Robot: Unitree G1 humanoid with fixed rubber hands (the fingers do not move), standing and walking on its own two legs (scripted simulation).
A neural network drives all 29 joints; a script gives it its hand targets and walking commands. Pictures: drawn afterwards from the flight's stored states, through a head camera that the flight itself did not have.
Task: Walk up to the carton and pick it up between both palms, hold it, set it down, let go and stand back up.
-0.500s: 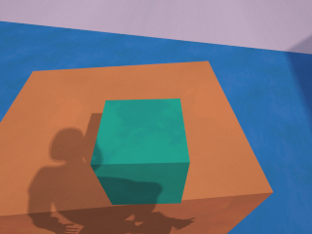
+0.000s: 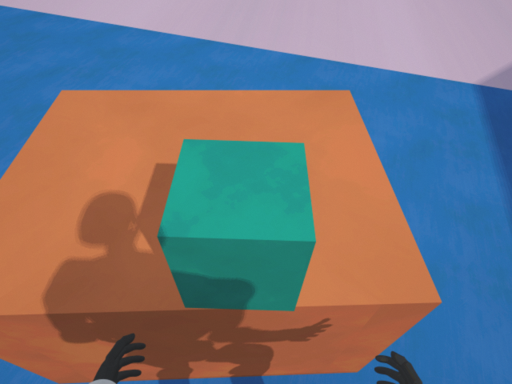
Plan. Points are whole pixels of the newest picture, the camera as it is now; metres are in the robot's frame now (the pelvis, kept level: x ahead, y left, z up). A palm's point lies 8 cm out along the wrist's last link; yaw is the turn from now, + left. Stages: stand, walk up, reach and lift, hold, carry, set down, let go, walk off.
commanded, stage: reach and lift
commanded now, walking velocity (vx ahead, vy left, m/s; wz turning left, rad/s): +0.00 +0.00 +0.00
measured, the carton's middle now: (241, 229) +0.39 +0.06 -0.01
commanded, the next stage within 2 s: none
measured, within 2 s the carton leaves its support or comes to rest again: neither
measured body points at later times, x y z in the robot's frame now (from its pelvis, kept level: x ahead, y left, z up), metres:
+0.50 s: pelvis +0.00 +0.01 +0.01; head -0.01 +0.02 +0.46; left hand +0.18 +0.25 -0.07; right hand +0.17 -0.20 -0.06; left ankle +0.00 +0.14 -0.73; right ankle +0.04 -0.10 -0.73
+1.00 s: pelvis +0.03 +0.02 +0.01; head +0.01 +0.04 +0.46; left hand +0.20 +0.25 -0.04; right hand +0.21 -0.18 -0.04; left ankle +0.00 +0.14 -0.73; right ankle +0.04 -0.10 -0.73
